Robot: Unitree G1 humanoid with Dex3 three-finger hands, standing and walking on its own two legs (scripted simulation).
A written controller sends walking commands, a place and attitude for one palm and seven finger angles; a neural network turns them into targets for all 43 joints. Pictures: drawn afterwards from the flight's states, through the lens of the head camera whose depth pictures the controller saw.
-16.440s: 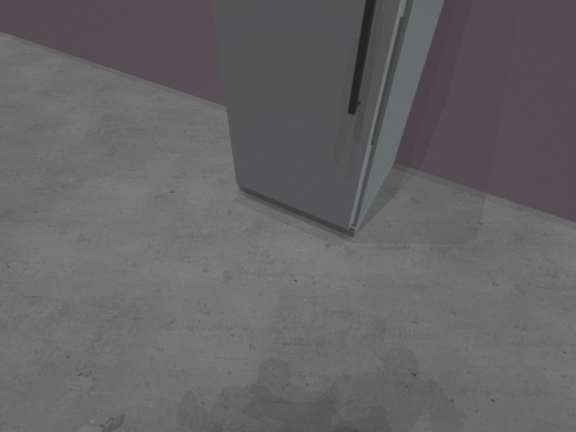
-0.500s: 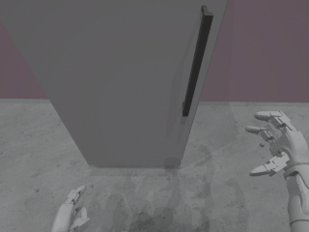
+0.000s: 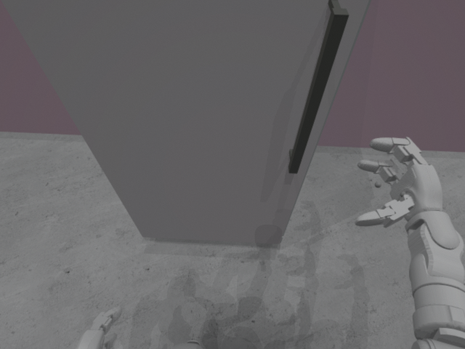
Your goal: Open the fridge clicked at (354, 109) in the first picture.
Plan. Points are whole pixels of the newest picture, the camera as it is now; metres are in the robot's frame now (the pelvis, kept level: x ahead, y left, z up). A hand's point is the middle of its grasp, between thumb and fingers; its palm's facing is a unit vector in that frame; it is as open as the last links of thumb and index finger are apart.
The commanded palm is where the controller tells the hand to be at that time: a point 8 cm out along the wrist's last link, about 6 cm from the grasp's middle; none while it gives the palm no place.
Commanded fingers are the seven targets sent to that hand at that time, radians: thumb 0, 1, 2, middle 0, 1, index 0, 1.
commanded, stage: move the hooked fingers beside the handle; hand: right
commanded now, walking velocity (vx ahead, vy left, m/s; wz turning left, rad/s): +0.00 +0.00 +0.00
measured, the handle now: (308, 104) +0.55 -0.09 +0.11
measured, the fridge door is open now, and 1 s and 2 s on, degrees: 0 0 0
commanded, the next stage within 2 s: feel for the door with the fingertips in 1.52 s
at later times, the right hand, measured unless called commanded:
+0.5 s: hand (348, 152) +0.45 -0.16 +0.09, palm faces -0.06 +1.00 +0.01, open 14.0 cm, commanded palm +0.43 -0.22 +0.08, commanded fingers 0.00 0.50 -0.30 0.30 1.20 0.30 1.20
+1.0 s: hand (335, 141) +0.49 -0.15 +0.08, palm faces -0.03 +1.00 +0.00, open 14.0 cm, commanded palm +0.46 -0.20 +0.08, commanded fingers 0.00 0.50 -0.30 0.30 1.20 0.30 1.20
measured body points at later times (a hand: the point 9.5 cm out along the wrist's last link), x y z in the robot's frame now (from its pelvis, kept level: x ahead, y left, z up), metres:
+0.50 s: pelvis +0.00 +0.01 -0.01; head +0.07 +0.00 +0.43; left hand +0.05 +0.27 -0.13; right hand +0.45 -0.22 +0.09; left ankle +0.01 +0.11 -0.71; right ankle +0.00 -0.11 -0.71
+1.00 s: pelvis +0.00 +0.00 -0.01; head +0.09 +0.01 +0.43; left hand -0.01 +0.26 -0.13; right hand +0.48 -0.20 +0.08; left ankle +0.01 +0.11 -0.71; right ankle +0.00 -0.11 -0.71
